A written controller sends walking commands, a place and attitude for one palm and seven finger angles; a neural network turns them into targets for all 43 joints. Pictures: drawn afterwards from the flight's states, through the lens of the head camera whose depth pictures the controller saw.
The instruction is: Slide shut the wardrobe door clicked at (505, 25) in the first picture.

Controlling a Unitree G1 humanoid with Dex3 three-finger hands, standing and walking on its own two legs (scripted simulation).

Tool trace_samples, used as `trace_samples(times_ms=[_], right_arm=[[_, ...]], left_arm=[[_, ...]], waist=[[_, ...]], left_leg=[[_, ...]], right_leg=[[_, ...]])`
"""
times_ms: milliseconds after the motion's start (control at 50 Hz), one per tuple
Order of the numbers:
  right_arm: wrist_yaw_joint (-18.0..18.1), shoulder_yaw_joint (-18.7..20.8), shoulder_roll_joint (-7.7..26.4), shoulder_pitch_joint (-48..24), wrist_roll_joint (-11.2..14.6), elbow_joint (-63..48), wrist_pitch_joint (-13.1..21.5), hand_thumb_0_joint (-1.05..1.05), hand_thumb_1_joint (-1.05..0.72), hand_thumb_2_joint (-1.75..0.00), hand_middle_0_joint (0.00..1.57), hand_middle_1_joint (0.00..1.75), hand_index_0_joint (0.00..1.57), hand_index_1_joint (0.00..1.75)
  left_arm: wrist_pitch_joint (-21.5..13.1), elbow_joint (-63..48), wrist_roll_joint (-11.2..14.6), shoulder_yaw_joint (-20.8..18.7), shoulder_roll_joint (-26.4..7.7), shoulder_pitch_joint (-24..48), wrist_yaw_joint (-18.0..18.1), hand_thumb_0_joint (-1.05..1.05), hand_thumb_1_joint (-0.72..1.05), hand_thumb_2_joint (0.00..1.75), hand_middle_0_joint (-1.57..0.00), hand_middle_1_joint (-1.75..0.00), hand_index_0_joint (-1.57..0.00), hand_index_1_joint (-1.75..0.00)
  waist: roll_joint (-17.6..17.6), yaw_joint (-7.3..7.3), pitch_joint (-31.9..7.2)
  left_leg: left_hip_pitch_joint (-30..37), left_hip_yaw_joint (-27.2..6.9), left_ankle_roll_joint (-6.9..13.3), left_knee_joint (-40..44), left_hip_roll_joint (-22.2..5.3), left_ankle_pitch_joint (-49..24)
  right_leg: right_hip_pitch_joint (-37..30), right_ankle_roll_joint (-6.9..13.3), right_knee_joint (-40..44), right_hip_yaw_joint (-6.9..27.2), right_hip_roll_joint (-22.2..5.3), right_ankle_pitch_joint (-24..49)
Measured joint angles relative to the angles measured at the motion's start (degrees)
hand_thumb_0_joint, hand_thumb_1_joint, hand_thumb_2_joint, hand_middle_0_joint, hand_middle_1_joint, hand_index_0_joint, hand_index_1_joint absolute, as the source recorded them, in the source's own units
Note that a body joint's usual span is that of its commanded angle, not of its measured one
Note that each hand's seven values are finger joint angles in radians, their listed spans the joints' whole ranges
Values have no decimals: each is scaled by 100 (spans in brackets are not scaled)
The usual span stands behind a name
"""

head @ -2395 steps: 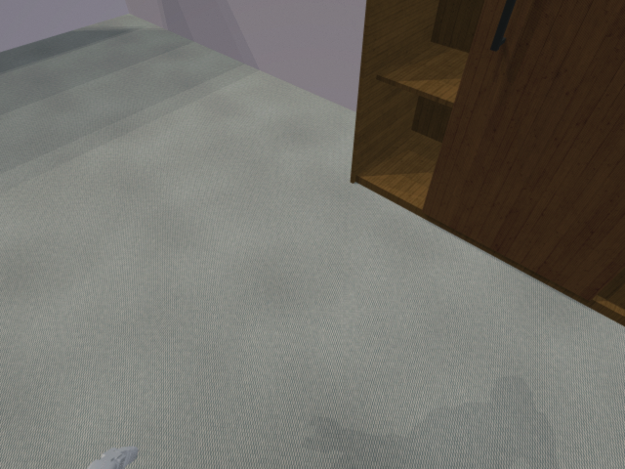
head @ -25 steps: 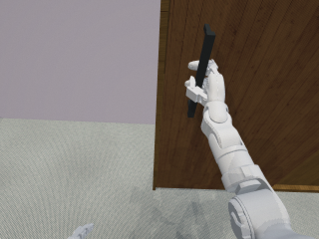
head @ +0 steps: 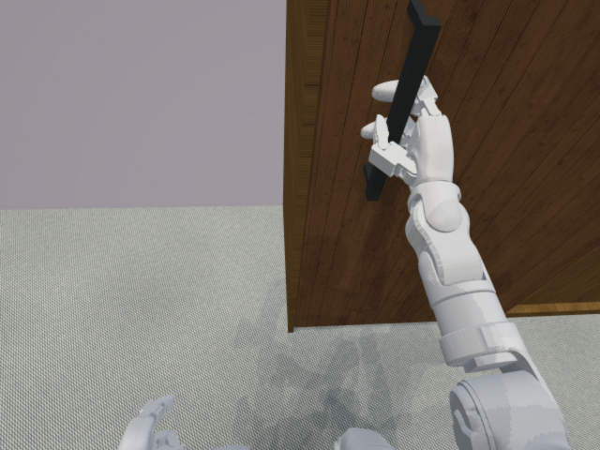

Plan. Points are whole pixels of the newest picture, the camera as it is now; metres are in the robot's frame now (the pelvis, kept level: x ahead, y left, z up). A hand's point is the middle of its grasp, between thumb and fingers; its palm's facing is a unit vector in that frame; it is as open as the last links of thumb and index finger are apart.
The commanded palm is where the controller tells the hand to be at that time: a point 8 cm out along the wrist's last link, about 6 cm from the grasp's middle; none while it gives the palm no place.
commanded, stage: step sideways, sliding the door along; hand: right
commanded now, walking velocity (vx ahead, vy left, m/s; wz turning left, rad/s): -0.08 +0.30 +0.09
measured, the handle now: (390, 118) +0.48 -0.10 +0.17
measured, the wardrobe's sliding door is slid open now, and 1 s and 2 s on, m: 0.00 0.00 0.00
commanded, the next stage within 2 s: none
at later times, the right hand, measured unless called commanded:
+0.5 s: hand (364, 141) +0.44 -0.06 +0.17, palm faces +0.33 +0.94 -0.04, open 6.1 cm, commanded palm +0.40 -0.02 +0.17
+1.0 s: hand (361, 138) +0.44 -0.06 +0.17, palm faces +0.43 +0.90 +0.03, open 6.3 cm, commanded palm +0.40 +0.02 +0.17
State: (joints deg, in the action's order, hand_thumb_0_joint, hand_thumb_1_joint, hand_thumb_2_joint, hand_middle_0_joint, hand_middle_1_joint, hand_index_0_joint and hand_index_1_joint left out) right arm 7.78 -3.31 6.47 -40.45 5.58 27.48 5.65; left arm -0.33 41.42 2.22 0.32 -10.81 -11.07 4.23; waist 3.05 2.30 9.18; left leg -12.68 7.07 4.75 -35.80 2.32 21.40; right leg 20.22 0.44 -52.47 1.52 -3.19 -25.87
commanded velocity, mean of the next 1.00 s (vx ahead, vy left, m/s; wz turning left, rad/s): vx -0.11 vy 0.06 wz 0.17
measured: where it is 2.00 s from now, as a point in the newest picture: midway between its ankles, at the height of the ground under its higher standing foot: (280, 396)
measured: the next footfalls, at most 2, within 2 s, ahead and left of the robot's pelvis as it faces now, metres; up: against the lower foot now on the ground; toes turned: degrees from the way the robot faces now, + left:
left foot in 0.38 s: +0.17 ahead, +0.27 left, +0.00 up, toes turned -1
right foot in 0.54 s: +0.09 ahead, -0.01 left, +0.00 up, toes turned -12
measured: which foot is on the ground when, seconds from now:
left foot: down 0.00-0.08, up 0.10-0.36, down 0.38-1.00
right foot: down 0.00-0.42, up 0.44-0.52, down 0.54-1.00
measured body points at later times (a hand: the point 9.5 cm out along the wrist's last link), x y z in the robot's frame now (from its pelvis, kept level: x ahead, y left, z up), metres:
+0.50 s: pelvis +0.07 +0.13 -0.01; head +0.16 +0.14 +0.43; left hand +0.31 +0.31 -0.12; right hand +0.42 -0.11 +0.17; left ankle +0.14 +0.27 -0.72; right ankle +0.01 -0.07 -0.71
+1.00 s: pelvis +0.13 +0.14 +0.00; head +0.23 +0.13 +0.44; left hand +0.36 +0.30 -0.10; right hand +0.41 -0.10 +0.17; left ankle +0.15 +0.26 -0.72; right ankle +0.05 +0.00 -0.72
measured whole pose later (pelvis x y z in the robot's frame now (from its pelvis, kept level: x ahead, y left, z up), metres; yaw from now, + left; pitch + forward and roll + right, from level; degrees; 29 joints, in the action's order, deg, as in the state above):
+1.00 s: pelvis +0.13 +0.14 +0.00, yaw -4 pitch -1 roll +1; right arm 14.4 2.4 3.3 -9.5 2.7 -15.6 4.7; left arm -10.5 30.1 2.2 -0.8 -10.8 -7.9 -2.3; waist 3.0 9.1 13.7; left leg -19.0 3.3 -0.1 -39.7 -1.6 14.6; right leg 9.1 -3.3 -36.5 -7.0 -7.7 -24.5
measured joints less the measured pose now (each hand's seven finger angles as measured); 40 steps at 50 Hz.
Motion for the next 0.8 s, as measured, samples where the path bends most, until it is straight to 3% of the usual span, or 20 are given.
trace_samples(times_ms=[40,80,140,180,280,360,380,400,440,480,520,540,600,640,700,720,760,800], right_arm=[[10,-90,-88,17,-67,-236,40,-2,-78,-86,45,140,23,140],[22,-162,-85,77,-70,-519,104,-1,-79,-86,44,140,22,140],[-62,-184,59,93,24,-864,212,-1,-80,-87,44,140,21,140],[-120,-140,132,177,9,-1126,227,-1,-80,-87,43,140,21,140],[-164,-12,203,432,-28,-1669,217,-1,-81,-87,44,140,22,140],[-148,180,337,701,-40,-1949,129,-1,-80,-87,44,141,21,140],[-129,245,381,755,-42,-1988,85,-1,-80,-87,44,141,20,140],[-95,358,392,813,-58,-2025,57,-1,-79,-87,44,141,19,140],[39,634,328,989,-72,-2127,54,-2,-78,-87,45,141,19,140],[148,824,215,1199,-63,-2302,-43,-2,-78,-87,45,141,18,140],[273,902,85,1391,-65,-2537,-182,-2,-79,-87,45,141,17,140],[328,908,48,1464,-76,-2640,-223,-2,-79,-86,45,141,17,140],[363,871,50,1615,-53,-2859,-258,-1,-80,-86,44,141,17,140],[394,889,70,1726,-28,-2954,-258,0,-80,-86,43,141,16,138],[468,998,32,1917,-34,-3055,-129,0,-80,-86,42,141,14,137],[503,1027,14,1993,-54,-3105,-94,-1,-79,-86,42,141,13,137],[571,1019,-44,2148,-105,-3243,-60,-1,-79,-87,41,141,13,138],[643,959,-140,2327,-148,-3490,-95,0,-79,-86,39,141,14,138]], left_arm=[[-44,-35,-36,-38,-12,99,-13,1,91,90,-20,-30,-20,-30],[-101,-210,-78,-73,-86,197,-57,1,91,90,-20,-30,-20,-30],[-99,-438,-75,-214,-62,501,-255,1,91,90,-20,-30,-20,-30],[-85,-543,-81,-220,-10,681,-347,1,91,90,-20,-30,-20,-30],[-184,-818,-54,-167,133,801,-471,1,91,90,-20,-30,-20,-30],[-281,-932,-16,-78,206,746,-480,1,91,90,-20,-30,-20,-30],[-310,-932,8,-53,226,721,-479,1,91,90,-20,-30,-20,-30],[-336,-893,27,-31,211,750,-479,1,91,90,-21,-30,-20,-30],[-385,-699,14,-49,93,960,-427,1,91,90,-21,-30,-20,-30],[-409,-575,2,-117,-30,1054,-337,1,91,90,-21,-30,-20,-30],[-493,-549,-11,-192,-180,1024,-246,1,91,90,-21,-30,-20,-30],[-538,-557,-16,-236,-236,980,-213,1,91,90,-21,-30,-20,-30],[-613,-693,-21,-379,-240,739,-259,1,91,90,-20,-30,-20,-30],[-721,-826,5,-394,-243,535,-346,1,91,90,-20,-30,-20,-30],[-822,-838,46,-335,-284,455,-434,1,91,90,-20,-30,-20,-30],[-816,-793,50,-311,-289,480,-438,1,91,90,-20,-30,-20,-30],[-787,-730,54,-291,-293,508,-411,1,91,90,-20,-30,-20,-30],[-796,-718,35,-282,-327,515,-375,1,91,90,-20,-30,-20,-30]], waist=[[-179,108,149],[-221,193,185],[-328,270,454],[-348,303,616],[-218,511,878],[-12,677,910],[-12,689,872],[42,655,855],[233,435,891],[193,280,787],[152,184,657],[133,183,601],[-59,377,574],[-67,473,582],[82,429,642],[67,379,626],[-47,327,536],[-82,287,445]], left_leg=[[56,23,4,111,-96,-53],[-306,-19,-104,-443,-88,-75],[-1148,-582,-263,-2366,-35,391],[-1490,-755,-325,-2782,-133,502],[-1637,-761,-442,-1801,-525,-47],[-1094,-577,-501,-760,-572,-696],[-852,-533,-505,-378,-589,-1134],[-670,-434,-600,-242,-576,-1062],[-614,-216,-675,-401,-548,-710],[-703,-156,-660,-400,-680,-603],[-782,-124,-661,-283,-768,-684],[-845,-125,-648,-298,-767,-724],[-985,-378,-594,-633,-660,-559],[-809,-421,-521,-536,-531,-589],[-423,-282,-458,-67,-394,-414],[-413,-255,-442,-11,-411,-419],[-500,-278,-432,36,-519,-471],[-639,-326,-447,-7,-559,-578]], right_leg=[[-48,64,395,-184,108,205],[-332,116,1408,-346,14,1234],[-499,-178,1499,-352,-51,589],[-593,-311,1570,-277,-156,534],[-902,-621,1768,-31,-623,542],[-1139,-856,1587,173,-1001,296],[-1121,-837,1395,208,-1045,189],[-1048,-750,1127,257,-1114,98],[-844,-488,730,466,-1121,184],[-600,-302,487,495,-720,-88],[-567,-161,918,220,-375,155],[-671,-141,1303,66,-362,542],[-918,-558,1724,-111,-429,441],[-1009,-635,1750,-168,-513,400],[-797,-480,1214,-325,-742,664],[-643,-373,966,-319,-700,821],[-386,-219,704,-234,-399,260],[-388,-108,1268,-340,-218,605]])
